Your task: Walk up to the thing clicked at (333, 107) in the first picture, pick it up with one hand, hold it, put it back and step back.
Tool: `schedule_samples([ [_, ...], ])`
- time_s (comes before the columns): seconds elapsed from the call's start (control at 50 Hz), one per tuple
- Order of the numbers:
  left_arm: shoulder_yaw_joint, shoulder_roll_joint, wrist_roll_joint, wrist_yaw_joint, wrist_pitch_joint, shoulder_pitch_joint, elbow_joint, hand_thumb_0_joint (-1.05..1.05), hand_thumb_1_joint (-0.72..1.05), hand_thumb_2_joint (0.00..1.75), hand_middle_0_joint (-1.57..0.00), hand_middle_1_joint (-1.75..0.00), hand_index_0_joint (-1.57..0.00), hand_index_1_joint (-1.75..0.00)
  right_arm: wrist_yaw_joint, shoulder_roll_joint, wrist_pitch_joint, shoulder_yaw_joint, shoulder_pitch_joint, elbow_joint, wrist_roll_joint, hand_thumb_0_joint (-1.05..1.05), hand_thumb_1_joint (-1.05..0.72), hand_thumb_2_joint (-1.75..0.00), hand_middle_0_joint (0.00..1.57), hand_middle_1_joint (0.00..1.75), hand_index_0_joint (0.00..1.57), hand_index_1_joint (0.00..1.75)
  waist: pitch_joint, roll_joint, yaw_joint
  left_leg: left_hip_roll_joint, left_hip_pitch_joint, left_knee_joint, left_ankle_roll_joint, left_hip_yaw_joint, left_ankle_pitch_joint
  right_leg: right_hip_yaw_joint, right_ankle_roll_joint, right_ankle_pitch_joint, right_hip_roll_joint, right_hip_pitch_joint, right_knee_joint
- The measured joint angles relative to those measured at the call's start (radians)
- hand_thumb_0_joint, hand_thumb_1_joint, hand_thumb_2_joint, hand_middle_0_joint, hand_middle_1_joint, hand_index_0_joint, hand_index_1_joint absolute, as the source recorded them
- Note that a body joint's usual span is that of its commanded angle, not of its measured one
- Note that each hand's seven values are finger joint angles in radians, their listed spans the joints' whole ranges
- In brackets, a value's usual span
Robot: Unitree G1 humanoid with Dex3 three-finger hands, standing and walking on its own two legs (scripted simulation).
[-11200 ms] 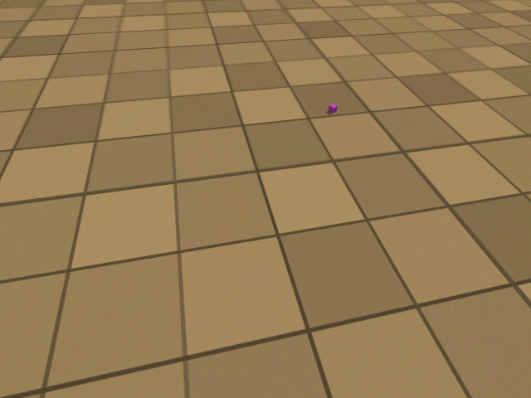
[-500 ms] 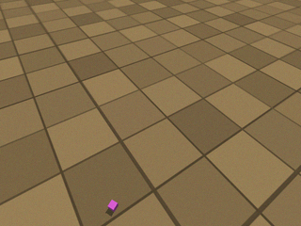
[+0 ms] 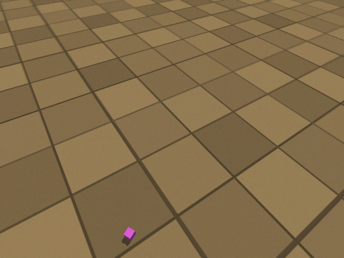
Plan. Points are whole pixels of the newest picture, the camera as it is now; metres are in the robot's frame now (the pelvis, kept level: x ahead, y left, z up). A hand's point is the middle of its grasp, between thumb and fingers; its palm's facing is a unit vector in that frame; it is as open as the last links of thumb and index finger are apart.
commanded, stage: stand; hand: left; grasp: from above
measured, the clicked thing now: (129, 233) +0.42 +0.20 -0.76
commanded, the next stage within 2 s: rise first in 0.54 s
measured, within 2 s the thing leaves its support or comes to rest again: neither
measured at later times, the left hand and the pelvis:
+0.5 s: hand out of the picture +0.07 +0.25 -0.16, palm faces -0.03 -0.94 -0.34, open 7.4 cm; pelvis +0.00 +0.00 +0.00, yaw +0 degrees
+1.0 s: hand out of the picture +0.14 +0.26 -0.18, palm faces -0.06 -0.91 -0.42, open 11.0 cm; pelvis -0.01 +0.01 -0.03, yaw +0 degrees
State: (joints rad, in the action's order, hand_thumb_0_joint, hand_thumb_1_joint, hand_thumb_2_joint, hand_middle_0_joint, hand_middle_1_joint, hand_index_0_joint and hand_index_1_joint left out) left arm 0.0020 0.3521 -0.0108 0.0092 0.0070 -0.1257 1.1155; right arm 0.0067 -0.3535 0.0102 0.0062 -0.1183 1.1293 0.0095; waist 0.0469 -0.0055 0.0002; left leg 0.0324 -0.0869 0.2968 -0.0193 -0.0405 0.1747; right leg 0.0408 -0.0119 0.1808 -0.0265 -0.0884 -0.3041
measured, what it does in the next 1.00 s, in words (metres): stands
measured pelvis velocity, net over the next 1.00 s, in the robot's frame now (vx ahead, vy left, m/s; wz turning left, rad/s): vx -0.01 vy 0.01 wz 0.00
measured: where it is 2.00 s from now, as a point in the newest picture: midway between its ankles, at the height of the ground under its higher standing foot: outside the picture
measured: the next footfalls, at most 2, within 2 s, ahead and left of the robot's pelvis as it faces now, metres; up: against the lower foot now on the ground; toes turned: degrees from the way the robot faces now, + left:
none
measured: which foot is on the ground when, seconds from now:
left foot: down 0.00-1.00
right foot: down 0.00-1.00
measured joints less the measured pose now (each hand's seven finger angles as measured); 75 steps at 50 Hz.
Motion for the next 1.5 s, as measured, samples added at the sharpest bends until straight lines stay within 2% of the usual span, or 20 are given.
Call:
schedule_samples([
  [0.66, 0.001, 0.0, 0.0, -0.001, 0.0, -0.001, -0.001, 0.01, 0.9, 0.9, -0.2, -0.3, -0.21, -0.31, 0.0, 0.0, 0.0, 0.0, 0.004, -0.001, -0.001, 0.01, -0.9, -0.9, 0.21, 0.3, 0.2, 0.29, -0.001, 0.0, -0.001, 0.0, 0.004, 0.001, 0.001, -0.004, 0.004, -0.005, -0.001, 0.003, 0.0, 0.003, -0.001],
  [0.7, -0.015, -0.009, 0.022, -0.013, 0.003, 0.001, -0.049, 0.01, 0.88, 0.9, -0.19, -0.32, -0.2, -0.33, -0.019, 0.005, 0.005, -0.004, -0.03, -0.087, -0.033, 0.01, -0.9, -0.9, 0.21, 0.3, 0.2, 0.29, -0.007, 0.0, -0.006, -0.002, -0.047, 0.043, 0.004, 0.003, 0.017, 0.002, -0.001, 0.017, -0.003, -0.045, -0.041],
  [0.74, -0.045, -0.025, 0.024, -0.019, 0.013, 0.06, -0.045, 0.01, 0.83, 0.9, -0.2, -0.36, -0.2, -0.38, -0.032, 0.016, 0.022, -0.006, -0.052, -0.164, -0.051, 0.01, -0.9, -0.9, 0.2, 0.3, 0.2, 0.29, 0.005, 0.001, -0.007, -0.003, -0.102, 0.092, 0.006, 0.011, 0.031, 0.008, 0.001, 0.033, -0.007, -0.096, -0.088],
  [0.8, -0.088, -0.026, -0.012, -0.009, 0.003, 0.154, -0.029, 0.01, 0.71, 0.89, -0.19, -0.48, -0.2, -0.49, -0.04, 0.05, 0.027, 0.0, -0.062, -0.243, -0.054, 0.01, -0.9, -0.9, 0.2, 0.3, 0.2, 0.29, 0.012, 0.011, -0.009, 0.0, -0.192, 0.162, 0.005, 0.012, 0.05, 0.006, 0.003, 0.051, -0.006, -0.186, -0.157],
  [0.88, -0.137, -0.014, -0.097, -0.001, -0.015, 0.198, -0.053, 0.01, 0.49, 0.88, -0.18, -0.66, -0.2, -0.66, -0.031, 0.095, 0.032, 0.016, -0.086, -0.319, -0.04, 0.01, -0.91, -0.9, 0.2, 0.3, 0.2, 0.29, -0.015, 0.026, -0.022, 0.005, -0.301, 0.254, 0.005, 0.006, 0.085, -0.004, 0.005, 0.082, -0.004, -0.298, -0.248],
  [0.96, -0.138, -0.031, -0.147, -0.039, -0.08, 0.171, -0.121, 0.01, 0.22, 0.88, -0.17, -0.81, -0.19, -0.8, -0.022, 0.111, 0.028, 0.023, -0.129, -0.376, -0.041, 0.01, -0.93, -0.9, 0.21, 0.3, 0.2, 0.29, -0.044, 0.02, -0.025, 0.007, -0.354, 0.314, 0.008, 0.004, 0.117, -0.008, 0.001, 0.106, -0.004, -0.347, -0.296],
  [1.04, -0.134, -0.05, -0.167, -0.075, -0.144, 0.145, -0.162, 0.0, -0.07, 0.89, -0.17, -0.9, -0.2, -0.89, -0.014, 0.109, 0.04, 0.023, -0.143, -0.418, -0.039, 0.01, -0.94, -0.91, 0.21, 0.3, 0.2, 0.29, -0.064, 0.008, -0.028, 0.008, -0.423, 0.391, 0.012, 0.005, 0.154, -0.009, -0.004, 0.137, -0.006, -0.41, -0.362],
  [1.16, -0.148, -0.072, -0.222, -0.134, -0.174, 0.108, -0.227, 0.0, -0.39, 0.92, -0.16, -1.0, -0.17, -0.99, -0.014, 0.108, 0.081, 0.03, -0.132, -0.463, -0.023, 0.01, -0.96, -0.91, 0.21, 0.3, 0.2, 0.29, -0.1, 0.01, -0.019, 0.01, -0.583, 0.56, 0.017, 0.009, 0.229, -0.012, -0.009, 0.209, -0.009, -0.568, -0.527],
  [1.26, -0.158, -0.09, -0.254, -0.19, -0.212, 0.075, -0.328, 0.0, -0.51, 0.97, -0.14, -1.04, -0.14, -1.05, -0.025, 0.113, 0.09, 0.032, -0.1, -0.482, -0.014, 0.01, -0.95, -0.91, 0.21, 0.3, 0.2, 0.29, -0.115, 0.016, -0.01, 0.012, -0.691, 0.68, 0.017, 0.015, 0.281, -0.012, -0.01, 0.262, -0.011, -0.675, -0.646],
  [1.38, -0.151, -0.109, -0.255, -0.23, -0.285, 0.056, -0.422, 0.0, -0.57, 0.99, -0.12, -1.05, -0.12, -1.07, -0.051, 0.129, 0.08, 0.027, -0.058, -0.492, -0.006, 0.01, -0.94, -0.91, 0.21, 0.3, 0.2, 0.29, -0.126, 0.009, -0.006, 0.015, -0.765, 0.749, 0.016, 0.027, 0.308, -0.003, -0.008, 0.289, -0.01, -0.742, -0.71],
  [1.46, -0.137, -0.114, -0.27, -0.248, -0.318, 0.054, -0.439, 0.0, -0.57, 0.99, -0.12, -1.05, -0.11, -1.07, -0.064, 0.139, 0.078, 0.024, -0.043, -0.497, -0.003, 0.01, -0.92, -0.9, 0.21, 0.3, 0.21, 0.29, -0.148, 0.004, -0.006, 0.015, -0.81, 0.785, 0.015, 0.035, 0.321, 0.002, -0.007, 0.303, -0.01, -0.784, -0.742],
  [1.5, -0.131, -0.115, -0.291, -0.26, -0.325, 0.069, -0.42, 0.0, -0.57, 0.99, -0.11, -1.05, -0.11, -1.07, -0.068, 0.14, 0.08, 0.021, -0.037, -0.497, -0.001, 0.01, -0.92, -0.9, 0.21, 0.3, 0.21, 0.29, -0.16, 0.004, -0.005, 0.015, -0.839, 0.809, 0.014, 0.039, 0.33, 0.005, -0.005, 0.312, -0.011, -0.811, -0.766],
])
